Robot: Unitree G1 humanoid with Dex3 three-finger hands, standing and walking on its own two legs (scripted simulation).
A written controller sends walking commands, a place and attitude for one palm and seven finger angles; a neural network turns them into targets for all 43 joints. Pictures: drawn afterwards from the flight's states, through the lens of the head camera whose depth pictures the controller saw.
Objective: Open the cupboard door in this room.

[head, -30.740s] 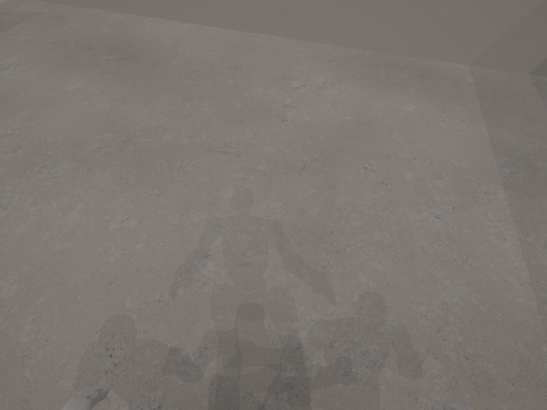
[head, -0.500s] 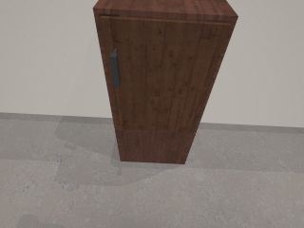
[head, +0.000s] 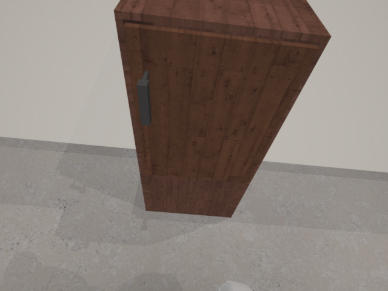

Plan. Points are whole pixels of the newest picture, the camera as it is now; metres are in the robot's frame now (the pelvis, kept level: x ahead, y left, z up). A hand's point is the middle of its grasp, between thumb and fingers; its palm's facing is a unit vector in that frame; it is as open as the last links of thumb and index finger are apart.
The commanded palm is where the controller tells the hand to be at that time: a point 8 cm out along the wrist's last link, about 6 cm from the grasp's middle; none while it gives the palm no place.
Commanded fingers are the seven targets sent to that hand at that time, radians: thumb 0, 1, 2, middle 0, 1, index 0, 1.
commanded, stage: come to a stop and stand still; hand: left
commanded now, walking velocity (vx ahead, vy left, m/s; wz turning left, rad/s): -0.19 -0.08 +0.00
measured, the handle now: (146, 98) +0.55 +0.17 +0.06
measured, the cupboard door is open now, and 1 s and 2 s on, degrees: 0 0 0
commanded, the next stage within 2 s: look again from close up in 1.00 s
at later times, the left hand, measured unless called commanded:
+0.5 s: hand out of the picture +0.08 +0.12 -0.16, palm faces +0.08 -0.96 -0.26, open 7.3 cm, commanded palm none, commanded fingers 0.00 0.90 0.90 -0.20 -0.30 -0.20 -0.30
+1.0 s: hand out of the picture -0.07 +0.13 -0.17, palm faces +0.09 -0.98 -0.17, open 7.4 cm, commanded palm none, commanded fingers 0.00 0.90 0.90 -0.20 -0.30 -0.20 -0.30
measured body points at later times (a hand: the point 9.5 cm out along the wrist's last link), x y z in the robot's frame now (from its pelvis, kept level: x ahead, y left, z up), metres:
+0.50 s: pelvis -0.01 -0.07 -0.01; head +0.03 -0.09 +0.44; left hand +0.08 +0.17 -0.14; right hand +0.05 -0.31 -0.17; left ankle -0.05 +0.09 -0.66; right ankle +0.07 -0.14 -0.74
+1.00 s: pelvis -0.06 -0.05 +0.00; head -0.06 -0.04 +0.45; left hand -0.07 +0.18 -0.16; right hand -0.14 -0.25 -0.15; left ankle -0.09 +0.07 -0.74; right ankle -0.05 -0.16 -0.65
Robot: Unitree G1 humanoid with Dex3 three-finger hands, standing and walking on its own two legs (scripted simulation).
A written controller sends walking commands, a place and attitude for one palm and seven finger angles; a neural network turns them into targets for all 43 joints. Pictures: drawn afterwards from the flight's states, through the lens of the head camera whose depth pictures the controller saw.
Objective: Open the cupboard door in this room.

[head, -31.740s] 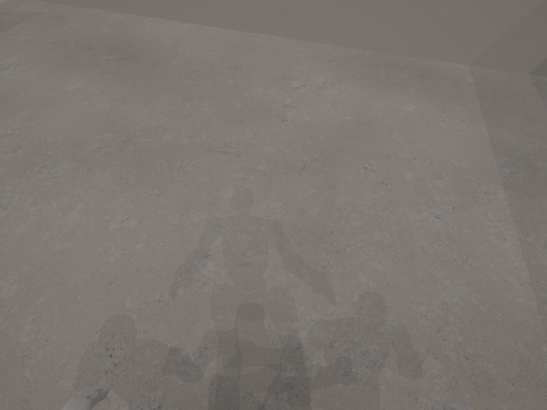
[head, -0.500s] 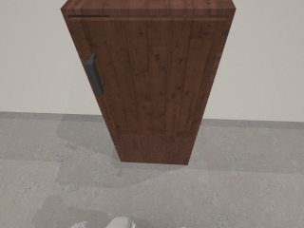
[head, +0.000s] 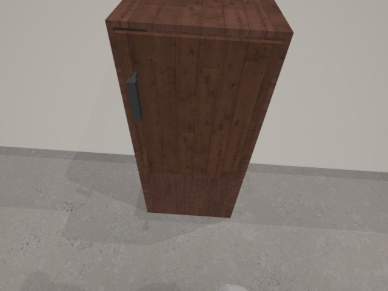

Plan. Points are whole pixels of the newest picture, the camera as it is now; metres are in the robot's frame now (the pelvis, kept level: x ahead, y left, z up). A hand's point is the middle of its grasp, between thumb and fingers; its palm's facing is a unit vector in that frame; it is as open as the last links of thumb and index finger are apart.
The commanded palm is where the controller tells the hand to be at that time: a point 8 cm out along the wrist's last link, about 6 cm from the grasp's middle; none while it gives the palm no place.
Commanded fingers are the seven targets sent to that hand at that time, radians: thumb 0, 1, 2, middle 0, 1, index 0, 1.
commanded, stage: look again from close up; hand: left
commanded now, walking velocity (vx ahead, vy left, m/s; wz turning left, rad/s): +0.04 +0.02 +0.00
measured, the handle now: (136, 96) +0.62 +0.20 +0.06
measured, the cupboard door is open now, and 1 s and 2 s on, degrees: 0 0 0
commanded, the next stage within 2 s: shuffle to correct the standing spot in 0.60 s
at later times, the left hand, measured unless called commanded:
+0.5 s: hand out of the picture +0.07 +0.11 -0.17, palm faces +0.05 -0.97 -0.25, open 7.2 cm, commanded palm none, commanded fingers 0.00 0.90 0.90 -0.20 -0.30 -0.20 -0.30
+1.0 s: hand out of the picture +0.02 +0.09 -0.17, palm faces +0.09 -0.97 -0.24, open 7.4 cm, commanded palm none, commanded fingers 0.00 0.90 0.90 -0.20 -0.30 -0.20 -0.30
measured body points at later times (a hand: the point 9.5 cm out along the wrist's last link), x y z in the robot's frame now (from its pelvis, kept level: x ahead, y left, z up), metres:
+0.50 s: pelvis +0.03 -0.07 -0.01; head +0.03 -0.10 +0.44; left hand +0.06 +0.16 -0.15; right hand +0.05 -0.29 -0.18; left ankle +0.01 +0.05 -0.74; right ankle +0.03 -0.13 -0.74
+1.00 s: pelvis +0.03 -0.08 +0.00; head +0.04 -0.11 +0.45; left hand +0.02 +0.14 -0.15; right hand +0.03 -0.30 -0.17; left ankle +0.03 +0.06 -0.71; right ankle +0.03 -0.13 -0.74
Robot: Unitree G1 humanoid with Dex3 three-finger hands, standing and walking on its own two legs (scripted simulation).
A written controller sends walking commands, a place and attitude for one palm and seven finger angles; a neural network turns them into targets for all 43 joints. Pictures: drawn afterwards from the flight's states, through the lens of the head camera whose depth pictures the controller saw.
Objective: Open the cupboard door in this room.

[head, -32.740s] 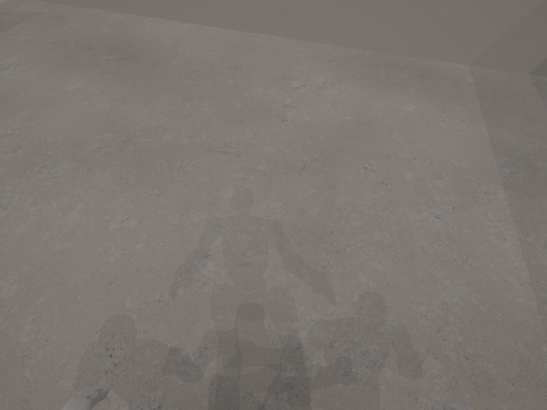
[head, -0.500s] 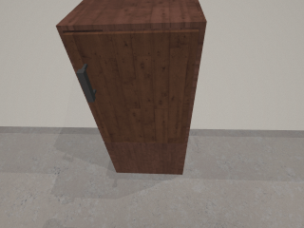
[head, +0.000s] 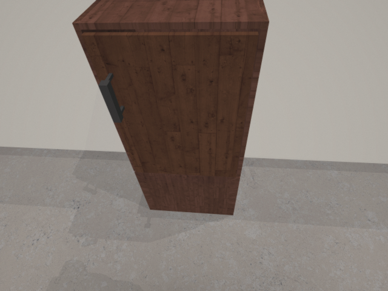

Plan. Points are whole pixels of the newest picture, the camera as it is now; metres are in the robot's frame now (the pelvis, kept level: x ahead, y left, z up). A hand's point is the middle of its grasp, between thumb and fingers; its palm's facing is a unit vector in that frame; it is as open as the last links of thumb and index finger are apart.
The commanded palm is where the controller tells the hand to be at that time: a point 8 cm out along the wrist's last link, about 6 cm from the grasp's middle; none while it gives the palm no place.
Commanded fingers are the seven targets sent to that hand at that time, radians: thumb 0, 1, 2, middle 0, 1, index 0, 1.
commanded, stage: shuffle to correct the standing spot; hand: left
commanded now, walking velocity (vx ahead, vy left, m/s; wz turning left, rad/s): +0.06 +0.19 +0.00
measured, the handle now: (114, 98) +0.59 +0.29 +0.06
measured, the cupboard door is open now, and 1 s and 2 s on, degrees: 0 0 0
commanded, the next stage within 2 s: come to a stop and stand still in 0.36 s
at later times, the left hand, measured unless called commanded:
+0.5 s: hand out of the picture +0.05 +0.30 -0.17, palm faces +0.07 -0.96 -0.27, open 7.4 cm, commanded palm none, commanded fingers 0.00 0.90 0.90 -0.20 -0.30 -0.20 -0.30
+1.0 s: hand out of the picture +0.09 +0.28 -0.18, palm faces +0.02 -0.97 -0.25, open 7.3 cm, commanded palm none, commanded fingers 0.00 0.90 0.90 -0.20 -0.30 -0.20 -0.30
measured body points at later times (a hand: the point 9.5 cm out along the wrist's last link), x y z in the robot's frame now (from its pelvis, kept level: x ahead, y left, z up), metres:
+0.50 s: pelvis +0.02 +0.10 -0.01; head +0.03 +0.08 +0.44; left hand +0.05 +0.35 -0.14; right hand +0.03 -0.11 -0.17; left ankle +0.02 +0.21 -0.74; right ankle +0.01 +0.01 -0.69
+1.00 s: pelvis +0.05 +0.10 -0.01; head +0.07 +0.08 +0.44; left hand +0.09 +0.34 -0.16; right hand +0.06 -0.12 -0.18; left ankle +0.05 +0.23 -0.74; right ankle +0.04 +0.03 -0.74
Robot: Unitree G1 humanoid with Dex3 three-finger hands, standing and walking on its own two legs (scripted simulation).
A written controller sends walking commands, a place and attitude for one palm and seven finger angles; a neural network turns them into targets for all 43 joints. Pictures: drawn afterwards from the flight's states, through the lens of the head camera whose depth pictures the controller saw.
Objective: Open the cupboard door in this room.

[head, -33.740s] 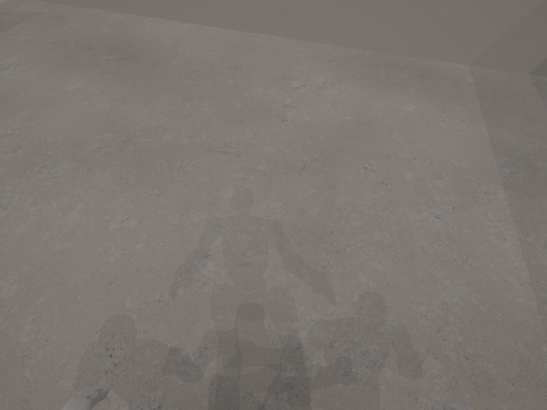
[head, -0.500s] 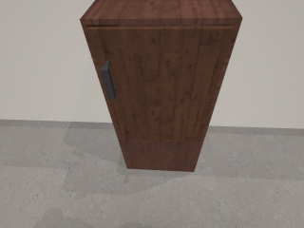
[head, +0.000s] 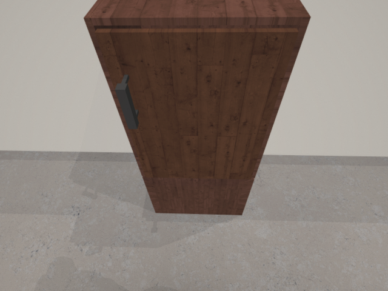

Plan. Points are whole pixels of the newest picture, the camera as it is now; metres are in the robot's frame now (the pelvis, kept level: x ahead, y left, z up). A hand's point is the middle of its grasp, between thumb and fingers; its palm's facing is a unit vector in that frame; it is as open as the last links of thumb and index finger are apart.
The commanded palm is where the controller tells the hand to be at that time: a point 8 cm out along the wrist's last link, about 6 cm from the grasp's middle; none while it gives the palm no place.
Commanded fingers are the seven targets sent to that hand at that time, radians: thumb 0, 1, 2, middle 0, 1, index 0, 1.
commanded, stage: come to a stop and stand still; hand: left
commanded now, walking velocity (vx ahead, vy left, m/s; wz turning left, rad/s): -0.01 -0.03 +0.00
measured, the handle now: (129, 102) +0.54 +0.20 +0.07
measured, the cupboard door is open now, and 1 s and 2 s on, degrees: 0 0 0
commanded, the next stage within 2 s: look again from close up in 1.34 s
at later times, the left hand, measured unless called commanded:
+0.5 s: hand out of the picture +0.02 +0.22 -0.16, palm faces +0.06 -0.97 -0.25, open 7.4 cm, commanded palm none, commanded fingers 0.00 0.90 0.90 -0.20 -0.30 -0.20 -0.30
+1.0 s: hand out of the picture -0.02 +0.28 -0.16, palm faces +0.02 -0.95 -0.30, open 7.4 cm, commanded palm none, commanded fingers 0.00 0.90 0.90 -0.20 -0.30 -0.20 -0.30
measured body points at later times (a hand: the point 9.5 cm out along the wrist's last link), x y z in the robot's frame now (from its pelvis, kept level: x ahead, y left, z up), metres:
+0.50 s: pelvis -0.03 +0.01 +0.00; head -0.05 +0.02 +0.45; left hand +0.02 +0.27 -0.14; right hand +0.03 -0.26 -0.13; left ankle -0.01 +0.12 -0.73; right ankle +0.00 -0.07 -0.73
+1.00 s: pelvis -0.04 +0.05 +0.01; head -0.05 +0.05 +0.46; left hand -0.02 +0.33 -0.14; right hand +0.02 -0.23 -0.13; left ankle -0.01 +0.12 -0.73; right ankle +0.00 -0.07 -0.73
